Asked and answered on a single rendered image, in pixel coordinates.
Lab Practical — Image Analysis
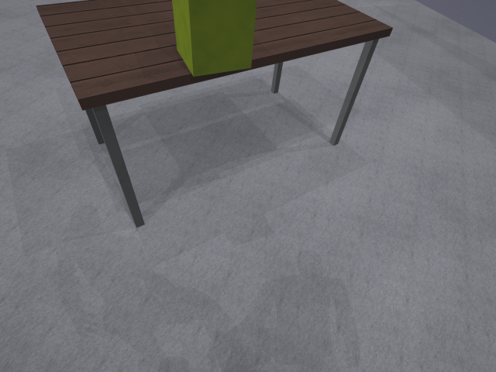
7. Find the carton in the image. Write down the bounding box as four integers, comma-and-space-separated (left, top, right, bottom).
172, 0, 257, 77

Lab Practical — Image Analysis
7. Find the table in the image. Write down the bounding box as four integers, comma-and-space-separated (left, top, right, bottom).
36, 0, 393, 228

